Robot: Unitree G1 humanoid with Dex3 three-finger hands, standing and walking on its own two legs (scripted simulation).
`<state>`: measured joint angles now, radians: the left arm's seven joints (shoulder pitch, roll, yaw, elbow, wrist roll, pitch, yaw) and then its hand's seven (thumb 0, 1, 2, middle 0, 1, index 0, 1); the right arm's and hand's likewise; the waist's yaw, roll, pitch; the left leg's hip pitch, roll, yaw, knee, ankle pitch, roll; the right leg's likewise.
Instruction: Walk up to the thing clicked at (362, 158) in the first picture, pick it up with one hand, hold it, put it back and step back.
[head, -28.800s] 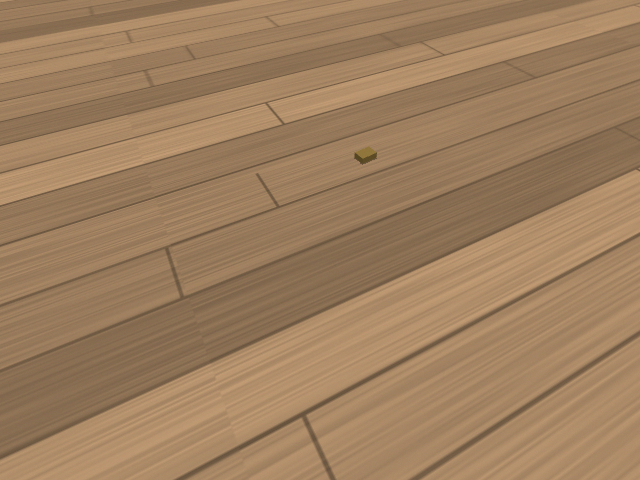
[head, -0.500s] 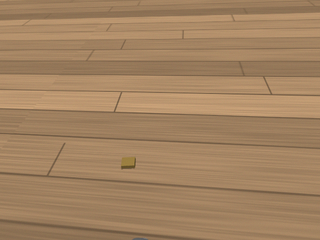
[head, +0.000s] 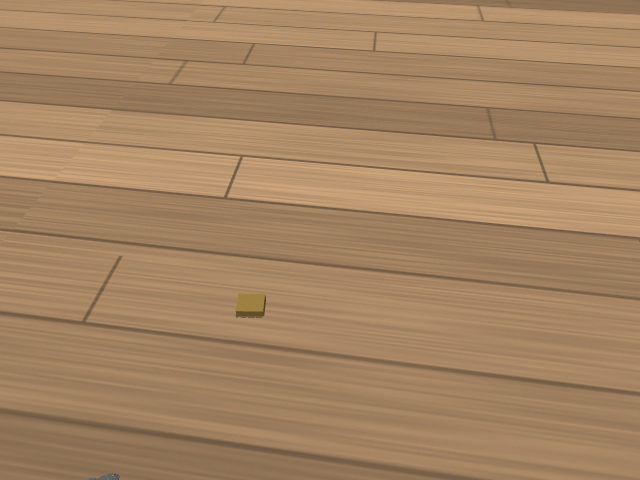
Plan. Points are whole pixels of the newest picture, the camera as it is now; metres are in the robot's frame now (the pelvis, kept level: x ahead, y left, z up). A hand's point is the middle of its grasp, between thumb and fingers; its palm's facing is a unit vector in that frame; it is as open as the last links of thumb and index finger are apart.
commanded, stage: walk up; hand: left
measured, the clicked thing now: (251, 304) +0.77 +0.26 -0.75
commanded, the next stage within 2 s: stand in 0.56 s
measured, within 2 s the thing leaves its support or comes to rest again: neither
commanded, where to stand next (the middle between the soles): +0.39 +0.03 m, yaw -1 degrees
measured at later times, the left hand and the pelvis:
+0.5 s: hand out of the picture +0.13 +0.26 -0.14, palm faces +0.05 -0.94 -0.33, open 7.4 cm; pelvis +0.02 +0.00 +0.01, yaw +1 degrees
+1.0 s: hand out of the picture +0.06 +0.25 -0.14, palm faces +0.01 -0.94 -0.35, open 7.4 cm; pelvis +0.00 -0.01 +0.02, yaw +1 degrees
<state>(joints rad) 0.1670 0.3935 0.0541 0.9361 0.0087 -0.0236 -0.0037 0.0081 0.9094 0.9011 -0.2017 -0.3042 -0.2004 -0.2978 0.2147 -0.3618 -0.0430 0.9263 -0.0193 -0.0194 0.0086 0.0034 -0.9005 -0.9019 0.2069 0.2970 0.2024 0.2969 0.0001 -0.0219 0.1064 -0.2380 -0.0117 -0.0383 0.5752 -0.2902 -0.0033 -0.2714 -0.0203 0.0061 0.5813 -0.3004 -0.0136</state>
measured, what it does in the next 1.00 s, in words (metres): stands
